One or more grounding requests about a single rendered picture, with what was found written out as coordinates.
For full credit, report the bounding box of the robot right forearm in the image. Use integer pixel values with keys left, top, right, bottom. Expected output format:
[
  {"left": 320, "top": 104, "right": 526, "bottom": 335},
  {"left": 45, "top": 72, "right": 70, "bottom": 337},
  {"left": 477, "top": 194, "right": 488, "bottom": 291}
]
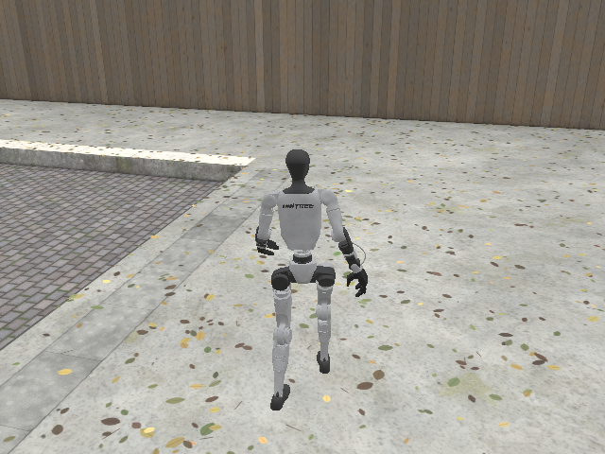
[{"left": 338, "top": 227, "right": 363, "bottom": 273}]

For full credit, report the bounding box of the robot head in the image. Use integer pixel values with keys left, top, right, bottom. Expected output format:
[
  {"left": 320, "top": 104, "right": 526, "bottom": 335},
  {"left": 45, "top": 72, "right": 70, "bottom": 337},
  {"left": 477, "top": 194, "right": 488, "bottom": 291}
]
[{"left": 283, "top": 149, "right": 315, "bottom": 194}]

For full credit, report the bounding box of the left robot hand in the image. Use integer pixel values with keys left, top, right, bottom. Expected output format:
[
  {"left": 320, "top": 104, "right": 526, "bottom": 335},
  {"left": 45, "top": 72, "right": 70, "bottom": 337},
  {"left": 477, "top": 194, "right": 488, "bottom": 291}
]
[{"left": 257, "top": 240, "right": 279, "bottom": 255}]

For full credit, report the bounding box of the right robot upper arm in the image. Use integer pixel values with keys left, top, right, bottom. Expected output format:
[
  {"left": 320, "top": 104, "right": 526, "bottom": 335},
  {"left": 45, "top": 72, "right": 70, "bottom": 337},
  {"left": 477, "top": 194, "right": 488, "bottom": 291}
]
[{"left": 319, "top": 189, "right": 346, "bottom": 242}]

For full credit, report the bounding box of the right robot hand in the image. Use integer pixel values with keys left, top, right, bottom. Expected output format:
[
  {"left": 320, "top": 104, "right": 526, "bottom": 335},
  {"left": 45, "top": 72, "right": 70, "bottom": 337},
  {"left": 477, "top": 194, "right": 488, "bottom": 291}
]
[{"left": 347, "top": 269, "right": 368, "bottom": 297}]

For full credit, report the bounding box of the robot left forearm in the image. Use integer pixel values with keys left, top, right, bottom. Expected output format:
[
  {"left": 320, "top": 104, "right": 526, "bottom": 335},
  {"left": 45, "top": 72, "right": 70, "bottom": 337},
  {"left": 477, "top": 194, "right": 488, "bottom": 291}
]
[{"left": 255, "top": 226, "right": 268, "bottom": 249}]

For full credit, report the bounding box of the right robot shin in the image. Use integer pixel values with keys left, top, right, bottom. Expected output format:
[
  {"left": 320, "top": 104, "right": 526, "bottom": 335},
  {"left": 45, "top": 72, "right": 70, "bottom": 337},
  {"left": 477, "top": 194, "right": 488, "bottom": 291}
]
[{"left": 318, "top": 305, "right": 331, "bottom": 361}]

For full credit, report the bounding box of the left robot upper arm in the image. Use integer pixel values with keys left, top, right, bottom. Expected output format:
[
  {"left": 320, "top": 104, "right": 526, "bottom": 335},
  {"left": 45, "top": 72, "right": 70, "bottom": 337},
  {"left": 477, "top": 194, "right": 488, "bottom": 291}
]
[{"left": 257, "top": 190, "right": 280, "bottom": 240}]

